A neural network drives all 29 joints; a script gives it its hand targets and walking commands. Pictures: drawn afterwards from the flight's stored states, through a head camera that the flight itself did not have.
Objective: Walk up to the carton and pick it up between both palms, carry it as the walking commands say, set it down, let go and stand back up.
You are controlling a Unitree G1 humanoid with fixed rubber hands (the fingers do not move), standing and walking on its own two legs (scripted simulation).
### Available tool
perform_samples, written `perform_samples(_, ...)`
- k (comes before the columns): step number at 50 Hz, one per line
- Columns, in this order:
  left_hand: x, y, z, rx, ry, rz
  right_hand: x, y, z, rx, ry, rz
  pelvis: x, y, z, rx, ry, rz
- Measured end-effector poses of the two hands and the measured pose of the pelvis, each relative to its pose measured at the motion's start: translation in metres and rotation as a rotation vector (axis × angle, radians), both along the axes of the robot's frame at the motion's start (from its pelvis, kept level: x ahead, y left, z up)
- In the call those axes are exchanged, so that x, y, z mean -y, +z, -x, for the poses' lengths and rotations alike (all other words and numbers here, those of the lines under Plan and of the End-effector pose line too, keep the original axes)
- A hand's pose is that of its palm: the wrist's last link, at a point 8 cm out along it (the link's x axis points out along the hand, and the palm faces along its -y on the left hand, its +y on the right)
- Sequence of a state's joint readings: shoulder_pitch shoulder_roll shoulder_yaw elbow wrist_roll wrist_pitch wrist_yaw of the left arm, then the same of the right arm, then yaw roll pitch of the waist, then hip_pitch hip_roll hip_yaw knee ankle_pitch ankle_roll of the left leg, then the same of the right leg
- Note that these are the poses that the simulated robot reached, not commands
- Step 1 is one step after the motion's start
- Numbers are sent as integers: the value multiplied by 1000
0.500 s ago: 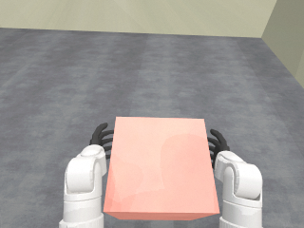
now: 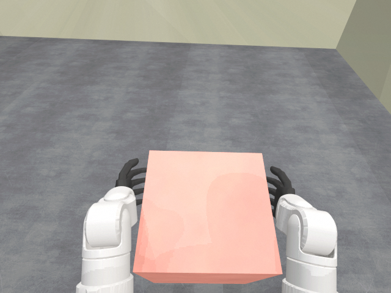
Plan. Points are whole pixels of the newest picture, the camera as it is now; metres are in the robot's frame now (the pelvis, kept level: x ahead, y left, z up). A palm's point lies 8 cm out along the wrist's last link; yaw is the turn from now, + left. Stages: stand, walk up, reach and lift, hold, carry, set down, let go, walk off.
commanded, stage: carry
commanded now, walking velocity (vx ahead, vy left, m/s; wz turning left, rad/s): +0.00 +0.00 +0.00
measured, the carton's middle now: (202, 224) +0.25 +0.00 +0.02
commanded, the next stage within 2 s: hold in 0.66 s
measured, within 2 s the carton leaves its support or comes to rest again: neither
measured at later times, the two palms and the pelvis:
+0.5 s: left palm (125, 196) +0.27 +0.15 +0.10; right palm (283, 204) +0.26 -0.15 +0.09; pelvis +0.00 +0.00 +0.00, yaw +0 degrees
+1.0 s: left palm (130, 202) +0.29 +0.15 +0.05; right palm (275, 214) +0.27 -0.15 +0.04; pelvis -0.01 +0.00 +0.00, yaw -1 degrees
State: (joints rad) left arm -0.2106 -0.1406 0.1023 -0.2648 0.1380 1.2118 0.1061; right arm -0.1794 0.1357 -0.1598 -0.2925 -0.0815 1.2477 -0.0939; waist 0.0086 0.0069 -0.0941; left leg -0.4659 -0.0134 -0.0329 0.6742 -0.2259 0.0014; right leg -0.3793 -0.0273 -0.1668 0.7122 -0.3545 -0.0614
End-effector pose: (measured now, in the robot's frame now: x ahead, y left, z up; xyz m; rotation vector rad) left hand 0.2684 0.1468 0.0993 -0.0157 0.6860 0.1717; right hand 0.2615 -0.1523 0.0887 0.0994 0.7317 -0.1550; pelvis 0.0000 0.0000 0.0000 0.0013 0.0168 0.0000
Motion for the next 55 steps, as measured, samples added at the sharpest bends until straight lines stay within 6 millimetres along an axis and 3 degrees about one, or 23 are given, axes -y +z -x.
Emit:
perform_samples(34, -1, 0, 3, -1, 1, 1, -1, 0, 3, 1, 0, 1, -1, 0, 3, 4, 0, 1)
perform_samples(37, -1, -26, -7, -3, -13, 24, 0, -22, -7, 7, 21, 37, 0, 0, 5, 34, -1, 0)
perform_samples(40, -2, -58, -2, -44, -18, 5, -1, -47, -8, -12, 33, 64, 0, 0, 6, 48, -2, -1)
perform_samples(44, -2, -65, 5, -57, -52, -33, -1, -53, -4, -4, 28, 52, -1, 0, 7, 50, -2, 0)
perform_samples(49, -3, -51, -12, -11, -85, -46, -3, -47, -5, 40, 14, 78, -3, 0, 12, 58, -9, 1)
perform_samples(55, 2, -55, -36, -23, -125, -20, -1, -55, -7, 13, -42, 86, -11, 1, 15, 64, -37, 6)
